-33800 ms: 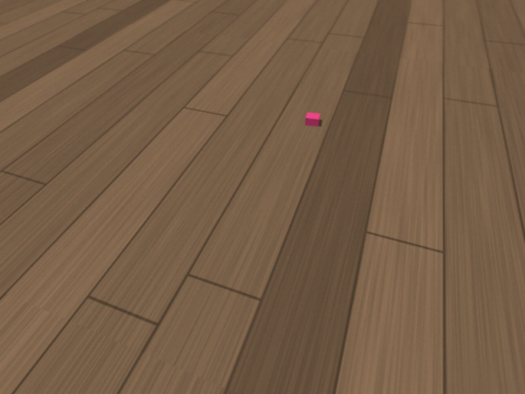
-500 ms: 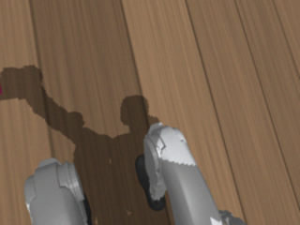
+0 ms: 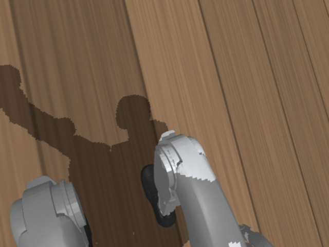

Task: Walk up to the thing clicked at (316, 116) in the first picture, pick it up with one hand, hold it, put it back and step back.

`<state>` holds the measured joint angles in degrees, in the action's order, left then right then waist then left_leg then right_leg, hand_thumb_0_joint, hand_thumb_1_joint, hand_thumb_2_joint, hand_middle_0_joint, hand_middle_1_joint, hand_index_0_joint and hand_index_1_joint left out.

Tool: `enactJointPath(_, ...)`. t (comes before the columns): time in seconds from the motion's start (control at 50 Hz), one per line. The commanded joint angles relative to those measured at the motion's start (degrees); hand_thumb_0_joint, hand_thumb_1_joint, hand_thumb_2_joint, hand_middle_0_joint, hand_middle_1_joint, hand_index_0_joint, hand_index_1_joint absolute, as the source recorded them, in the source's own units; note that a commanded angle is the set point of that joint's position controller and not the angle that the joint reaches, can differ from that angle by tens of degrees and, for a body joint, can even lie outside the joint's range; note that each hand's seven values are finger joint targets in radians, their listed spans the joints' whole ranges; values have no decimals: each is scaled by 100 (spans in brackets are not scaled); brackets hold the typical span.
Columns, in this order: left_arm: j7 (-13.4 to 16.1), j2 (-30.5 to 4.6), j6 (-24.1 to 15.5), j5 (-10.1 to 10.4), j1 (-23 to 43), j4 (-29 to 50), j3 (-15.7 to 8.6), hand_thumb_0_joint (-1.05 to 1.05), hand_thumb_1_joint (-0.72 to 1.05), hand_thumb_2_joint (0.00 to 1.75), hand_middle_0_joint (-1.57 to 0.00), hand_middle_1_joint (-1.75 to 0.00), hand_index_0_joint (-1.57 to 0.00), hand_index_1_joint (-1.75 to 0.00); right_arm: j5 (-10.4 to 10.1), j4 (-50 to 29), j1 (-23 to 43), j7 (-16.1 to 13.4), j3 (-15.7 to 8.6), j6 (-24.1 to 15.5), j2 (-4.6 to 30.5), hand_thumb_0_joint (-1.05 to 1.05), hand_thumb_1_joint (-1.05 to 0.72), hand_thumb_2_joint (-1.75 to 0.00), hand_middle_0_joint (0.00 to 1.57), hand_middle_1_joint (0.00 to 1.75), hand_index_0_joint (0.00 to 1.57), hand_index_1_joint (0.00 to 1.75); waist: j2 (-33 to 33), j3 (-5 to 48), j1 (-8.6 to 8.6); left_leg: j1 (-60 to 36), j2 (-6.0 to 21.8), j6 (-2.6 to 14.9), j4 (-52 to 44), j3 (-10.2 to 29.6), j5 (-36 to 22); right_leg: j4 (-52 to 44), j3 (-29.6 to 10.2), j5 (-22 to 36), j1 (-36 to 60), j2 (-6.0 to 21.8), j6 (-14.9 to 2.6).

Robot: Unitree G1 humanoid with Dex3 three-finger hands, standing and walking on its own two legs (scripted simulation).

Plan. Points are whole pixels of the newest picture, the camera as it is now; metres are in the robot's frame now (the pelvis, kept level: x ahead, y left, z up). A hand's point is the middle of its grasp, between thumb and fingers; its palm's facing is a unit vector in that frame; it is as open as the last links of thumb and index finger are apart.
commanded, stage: lower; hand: left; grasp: from above
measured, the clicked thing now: out of the picture +0.53 +0.31 -0.22
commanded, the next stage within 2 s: rest in 0.02 s
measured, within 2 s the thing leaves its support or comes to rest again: rests again in 1.62 s
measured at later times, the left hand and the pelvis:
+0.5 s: hand out of the picture +0.52 +0.30 -0.22, palm faces -0.49 -0.08 -0.87, open 9.6 cm; pelvis +0.00 +0.00 -0.01, yaw -2 degrees
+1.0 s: hand out of the picture +0.53 +0.30 -0.24, palm faces -0.47 -0.08 -0.88, open 9.6 cm; pelvis +0.00 +0.01 -0.01, yaw -4 degrees
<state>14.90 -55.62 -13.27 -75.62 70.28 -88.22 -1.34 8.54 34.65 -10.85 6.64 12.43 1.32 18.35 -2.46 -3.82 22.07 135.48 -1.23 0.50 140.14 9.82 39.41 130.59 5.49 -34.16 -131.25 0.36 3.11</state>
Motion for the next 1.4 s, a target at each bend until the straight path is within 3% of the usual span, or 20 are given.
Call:
enactJointPath(0.0,451,-1477,-89,-12,2133,1002,-231,0,71,55,-107,-54,-110,-52,40,69,-1288,-80,-490,3,1650,0,-91,-90,20,30,20,30,2945,4198,161,-3213,89,-21,-1527,-484,-1250,-973,561,1066,2264,-215,-522)
enactJointPath(0.06,577,-1381,-38,-59,2057,780,-207,0,72,57,-108,-56,-111,-53,70,92,-1339,-66,-480,-46,1707,0,-91,-90,20,30,20,30,2848,3977,294,-3224,105,-24,-1450,-427,-1341,-970,616,1143,2113,-204,-519)
enactJointPath(0.1,657,-1493,-14,-72,2180,921,-212,0,73,58,-110,-54,-111,-53,48,85,-1309,-60,-444,-62,1709,0,-91,-90,20,30,20,30,2968,4145,267,-3257,113,-13,-1434,-433,-1421,-937,610,1237,2194,-222,-519)
enactJointPath(0.16,689,-1339,75,-52,1923,522,-141,0,71,55,-105,-51,-109,-48,58,87,-1305,-30,-423,-121,1690,0,-90,-90,20,30,20,30,2888,3794,302,-3165,132,-15,-1444,-383,-1366,-907,639,1193,2024,-226,-524)
enactJointPath(0.18,685,-1322,79,-42,1963,570,-164,0,70,57,-105,-51,-108,-49,74,86,-1359,-21,-432,-138,1727,0,-90,-90,20,30,20,30,2786,3799,431,-3150,134,-15,-1444,-350,-1371,-925,662,1202,2061,-213,-507)
enactJointPath(0.36,627,-1579,69,5,1873,550,-191,0,72,52,-105,-51,-109,-47,130,-27,-1305,-24,-300,-235,1905,0,-90,-90,20,30,20,30,2833,3613,493,-3272,172,-66,-1290,-247,-1609,-917,699,1312,2101,-196,-525)
enactJointPath(0.44,732,-1816,-22,-23,1865,622,-239,0,72,55,-107,-51,-110,-48,145,-51,-1246,-8,-194,-248,1848,0,-90,-90,20,30,20,30,2890,3892,443,-3199,178,-10,-1226,-332,-1641,-924,682,1422,2531,-270,-487)
enactJointPath(0.56,967,-1951,-49,-116,1887,493,-290,0,69,56,-108,-48,-109,-47,186,-54,-1177,-29,-148,-337,1949,0,-91,-90,20,30,20,30,3013,3575,518,-3177,196,-43,-1254,-268,-1474,-903,774,1298,2277,-282,-513)
enactJointPath(0.68,1065,-1920,56,-82,1916,410,-241,0,71,53,-107,-48,-110,-45,208,-59,-1137,-7,-102,-424,1980,0,-91,-90,20,30,20,30,3024,3572,615,-3226,242,-36,-1229,-207,-1558,-883,805,1419,2322,-295,-472)
enactJointPath(0.74,1022,-1700,127,-9,1694,72,-63,0,71,53,-107,-47,-109,-45,195,-36,-1113,2,-52,-464,1972,0,-91,-90,20,30,20,30,2865,3281,678,-3017,236,-4,-1184,-219,-1519,-886,795,1403,2317,-312,-471)
enactJointPath(0.8,990,-2031,119,-3,1827,255,-220,0,69,50,-106,-46,-108,-44,217,-49,-1096,-5,-30,-473,2026,0,-91,-90,20,30,20,30,2907,3348,632,-2945,252,-25,-1241,-186,-1404,-922,822,1317,2377,-297,-466)
enactJointPath(0.9,910,-1912,89,-6,1729,331,-107,0,64,49,-102,-47,-104,-44,218,-84,-1035,-13,9,-479,2043,0,-91,-90,20,30,20,30,3017,3371,669,-3308,289,-70,-1215,-110,-1591,-857,827,1411,2262,-290,-479)
enactJointPath(0.92,938,-2055,84,2,1717,342,-191,0,65,49,-103,-46,-105,-43,228,-67,-1023,-15,8,-462,2058,0,-91,-90,20,30,20,30,3060,3453,647,-3261,297,-71,-1196,-128,-1636,-887,831,1458,2390,-300,-477)
enactJointPath(1.02,940,-1999,50,6,1646,131,-211,0,66,51,-105,-45,-106,-44,256,-89,-995,-9,70,-447,2133,0,-91,-90,20,30,20,30,2993,2948,776,-3115,319,-96,-1263,-1,-1382,-897,885,1197,2013,-265,-499)
enactJointPath(1.12,998,-2202,-15,-57,1748,453,-244,0,63,52,-103,-44,-104,-44,281,-94,-955,-26,104,-465,2115,0,-91,-90,20,30,20,30,3186,3336,696,-3356,333,-98,-1191,-40,-1599,-876,852,1406,2263,-274,-476)
enactJointPath(1.16,990,-2004,-14,23,1597,327,-185,0,64,54,-105,-43,-105,-43,279,-98,-941,-18,116,-474,2130,0,-91,-90,20,30,20,30,3091,3120,794,-3331,352,-102,-1153,4,-1662,-857,858,1409,2105,-270,-468)
enactJointPath(1.2,1034,-2085,-36,5,1751,426,-189,0,64,54,-104,-45,-104,-44,286,-79,-977,-18,147,-469,2111,0,-90,-90,20,30,20,30,3182,3278,830,-3418,363,-97,-1187,18,-1701,-854,861,1452,2227,-285,-456)
enactJointPath(1.22,1051,-2129,-34,7,1829,451,-179,0,64,52,-102,-46,-103,-45,277,-54,-923,-27,133,-467,2088,0,-90,-90,20,30,20,30,3243,3368,737,-3433,372,-117,-1198,39,-1743,-839,883,1484,2198,-289,-466)
enactJointPath(1.26,1077,-2072,-4,13,1679,226,-162,0,64,54,-104,-44,-104,-44,299,-56,-953,-9,151,-486,2139,0,-91,-90,20,30,20,30,3184,3031,825,-3245,359,-108,-1181,29,-1645,-847,901,1417,2089,-274,-465)
enactJointPath(1.38,1101,-2129,40,2,1707,243,-116,0,62,51,-102,-42,-103,-42,305,-47,-877,-19,216,-529,2122,0,-90,-90,20,30,20,30,3165,3101,796,-3241,378,-90,-1150,2,-1686,-827,887,1480,2195,-307,-451)
